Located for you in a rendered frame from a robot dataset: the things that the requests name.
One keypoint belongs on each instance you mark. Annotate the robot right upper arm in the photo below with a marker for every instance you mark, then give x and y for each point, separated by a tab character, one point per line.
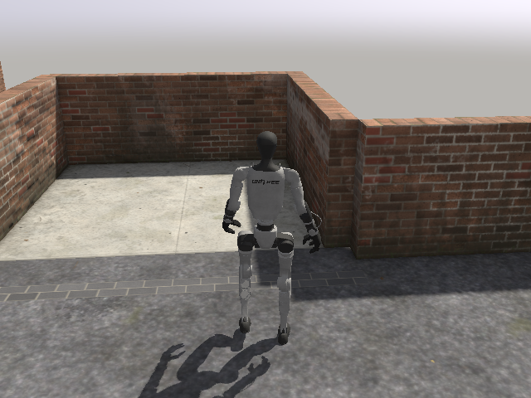
296	189

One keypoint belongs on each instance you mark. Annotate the robot left upper arm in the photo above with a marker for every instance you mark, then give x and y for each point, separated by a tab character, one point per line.
236	186

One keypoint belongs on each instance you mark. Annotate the left robot forearm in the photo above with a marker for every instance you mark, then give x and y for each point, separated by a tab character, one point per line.
228	217

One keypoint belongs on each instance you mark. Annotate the robot left hand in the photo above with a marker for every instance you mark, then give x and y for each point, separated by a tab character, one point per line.
229	230

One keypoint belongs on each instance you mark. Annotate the robot left foot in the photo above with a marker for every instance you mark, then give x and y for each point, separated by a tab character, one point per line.
245	326

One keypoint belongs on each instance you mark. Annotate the right robot forearm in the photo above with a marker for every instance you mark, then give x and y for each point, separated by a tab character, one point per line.
309	221

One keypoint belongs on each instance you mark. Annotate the robot head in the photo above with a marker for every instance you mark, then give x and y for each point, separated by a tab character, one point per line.
266	143

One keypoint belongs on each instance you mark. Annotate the robot right hand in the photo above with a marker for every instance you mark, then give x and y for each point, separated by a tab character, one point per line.
316	241

